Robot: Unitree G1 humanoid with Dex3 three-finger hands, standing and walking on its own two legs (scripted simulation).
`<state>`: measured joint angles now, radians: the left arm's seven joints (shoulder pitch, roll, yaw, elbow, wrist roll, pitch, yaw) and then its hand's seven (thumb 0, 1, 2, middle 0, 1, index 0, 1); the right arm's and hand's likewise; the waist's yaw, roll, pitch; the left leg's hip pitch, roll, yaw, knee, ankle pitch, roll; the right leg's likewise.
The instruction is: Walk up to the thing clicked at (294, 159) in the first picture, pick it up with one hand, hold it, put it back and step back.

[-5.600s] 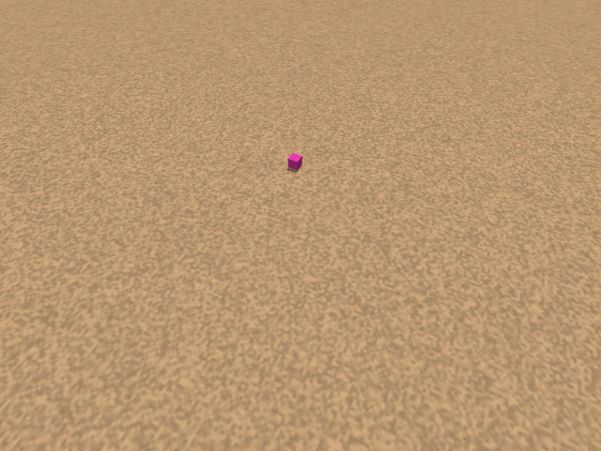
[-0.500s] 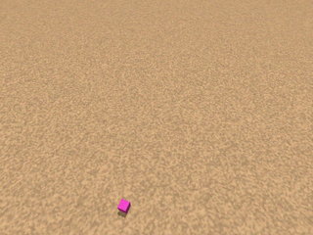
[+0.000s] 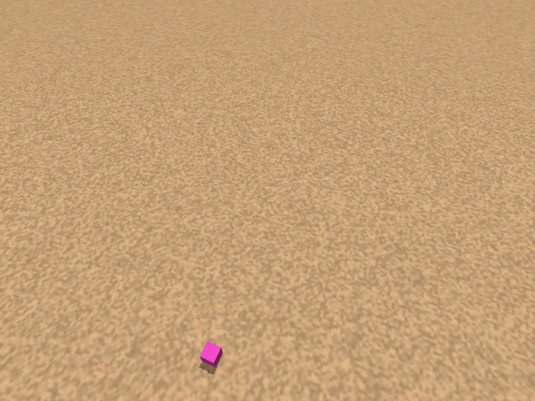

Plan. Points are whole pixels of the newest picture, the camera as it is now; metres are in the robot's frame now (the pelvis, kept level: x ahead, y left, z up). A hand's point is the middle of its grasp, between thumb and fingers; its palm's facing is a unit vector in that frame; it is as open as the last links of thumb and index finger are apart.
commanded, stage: stand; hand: left
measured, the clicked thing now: (211, 354) +0.40 +0.22 -0.76
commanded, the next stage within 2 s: none
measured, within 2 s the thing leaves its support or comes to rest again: neither
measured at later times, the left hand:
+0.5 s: hand out of the picture +0.08 +0.25 -0.16, palm faces -0.02 -0.94 -0.34, open 7.4 cm
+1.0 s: hand out of the picture +0.08 +0.24 -0.16, palm faces -0.02 -0.94 -0.34, open 7.4 cm
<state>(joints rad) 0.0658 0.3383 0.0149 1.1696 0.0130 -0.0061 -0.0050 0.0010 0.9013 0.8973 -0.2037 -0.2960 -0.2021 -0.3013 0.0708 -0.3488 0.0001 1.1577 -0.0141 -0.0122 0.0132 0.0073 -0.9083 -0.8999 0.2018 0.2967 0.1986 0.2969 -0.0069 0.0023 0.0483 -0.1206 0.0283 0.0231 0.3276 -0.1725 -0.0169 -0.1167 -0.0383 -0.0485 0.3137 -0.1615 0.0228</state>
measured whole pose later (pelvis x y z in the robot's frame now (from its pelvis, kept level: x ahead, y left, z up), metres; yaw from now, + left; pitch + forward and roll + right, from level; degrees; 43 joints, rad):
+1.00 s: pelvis +0.01 -0.01 +0.00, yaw +0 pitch -2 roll +0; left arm 0.10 0.35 0.01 1.14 0.01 -0.01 -0.01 0.00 0.90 0.90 -0.20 -0.30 -0.20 -0.30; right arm 0.10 -0.35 0.01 1.14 -0.01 -0.01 0.01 0.01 -0.91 -0.90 0.20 0.30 0.20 0.30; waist 0.00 0.01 0.05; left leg -0.10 0.04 0.01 0.31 -0.17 -0.03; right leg -0.10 -0.03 -0.06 0.31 -0.17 0.01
